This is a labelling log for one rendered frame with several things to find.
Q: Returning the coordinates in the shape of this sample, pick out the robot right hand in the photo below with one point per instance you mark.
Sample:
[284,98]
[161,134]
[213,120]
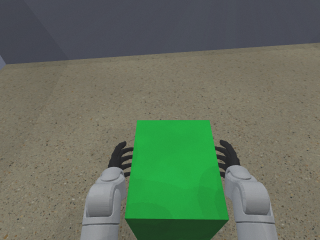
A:
[230,157]

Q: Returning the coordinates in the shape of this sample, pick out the right robot forearm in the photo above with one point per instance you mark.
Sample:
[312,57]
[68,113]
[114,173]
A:
[252,207]

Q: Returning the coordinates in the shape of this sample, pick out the robot left hand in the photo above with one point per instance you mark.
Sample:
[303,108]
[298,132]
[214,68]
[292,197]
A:
[117,159]

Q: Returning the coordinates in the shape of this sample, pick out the carton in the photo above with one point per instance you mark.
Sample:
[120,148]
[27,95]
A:
[175,189]

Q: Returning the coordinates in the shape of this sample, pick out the left robot forearm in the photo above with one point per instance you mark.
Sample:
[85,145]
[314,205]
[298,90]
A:
[102,210]

